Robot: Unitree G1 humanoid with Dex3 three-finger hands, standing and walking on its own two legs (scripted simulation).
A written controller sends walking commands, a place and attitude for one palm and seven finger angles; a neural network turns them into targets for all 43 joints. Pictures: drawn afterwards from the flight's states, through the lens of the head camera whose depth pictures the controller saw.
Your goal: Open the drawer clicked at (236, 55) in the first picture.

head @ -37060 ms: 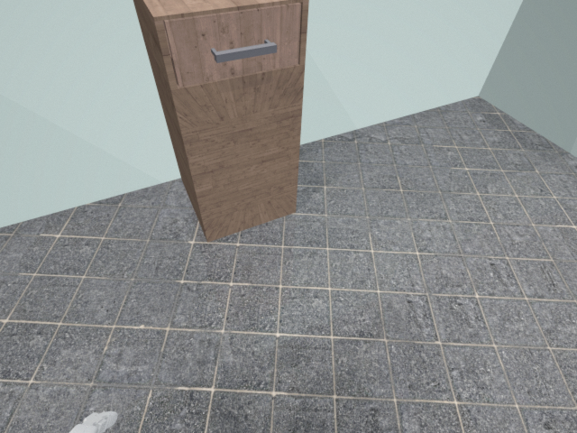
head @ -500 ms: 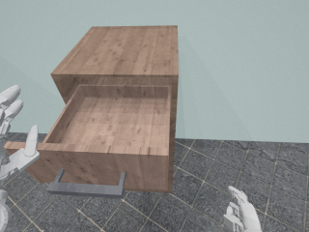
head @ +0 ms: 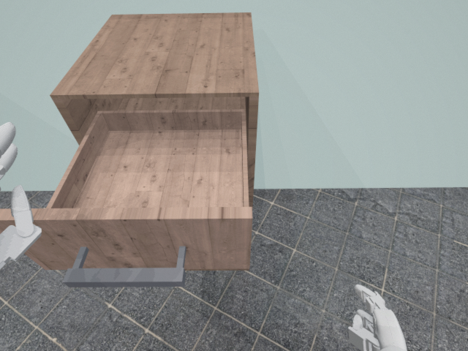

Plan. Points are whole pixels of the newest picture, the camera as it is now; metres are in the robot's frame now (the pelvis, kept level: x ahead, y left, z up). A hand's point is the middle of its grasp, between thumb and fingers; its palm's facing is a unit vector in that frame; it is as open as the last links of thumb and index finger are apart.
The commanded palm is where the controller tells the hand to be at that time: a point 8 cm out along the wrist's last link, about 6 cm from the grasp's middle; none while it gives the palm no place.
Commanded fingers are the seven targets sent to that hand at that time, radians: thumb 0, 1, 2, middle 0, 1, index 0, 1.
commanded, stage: step back with the hand held close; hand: left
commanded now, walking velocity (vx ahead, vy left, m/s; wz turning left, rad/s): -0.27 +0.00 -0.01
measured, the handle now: (129, 265) +0.24 +0.19 +0.04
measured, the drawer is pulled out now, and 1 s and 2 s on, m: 0.30 0.30 0.30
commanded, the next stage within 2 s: stop stepping back and stand still in 0.80 s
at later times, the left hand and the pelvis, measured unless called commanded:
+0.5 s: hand out of the picture +0.11 +0.24 +0.22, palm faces +0.46 -0.79 -0.39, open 7.4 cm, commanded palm +0.04 +0.29 +0.23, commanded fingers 0.00 0.90 0.90 -0.20 -0.30 -0.20 -0.30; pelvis -0.08 +0.01 -0.02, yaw +1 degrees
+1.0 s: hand out of the picture +0.00 +0.17 +0.23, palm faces +0.34 -0.73 -0.60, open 7.4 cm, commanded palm -0.07 +0.23 +0.23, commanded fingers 0.00 0.90 0.90 -0.20 -0.30 -0.20 -0.30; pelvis -0.20 -0.05 +0.00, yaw -1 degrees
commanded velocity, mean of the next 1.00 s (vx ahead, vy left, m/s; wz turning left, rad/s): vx -0.25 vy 0.02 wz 0.02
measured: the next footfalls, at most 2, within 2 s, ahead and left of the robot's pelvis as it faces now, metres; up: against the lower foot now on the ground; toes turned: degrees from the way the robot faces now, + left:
right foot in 0.80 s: -0.22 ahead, -0.12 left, +0.00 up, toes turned +7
left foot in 1.16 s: -0.27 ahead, +0.08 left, +0.00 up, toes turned +4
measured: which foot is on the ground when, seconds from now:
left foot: down 0.00-0.84, up 0.86-1.00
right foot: down 0.00-0.52, up 0.54-0.78, down 0.80-1.00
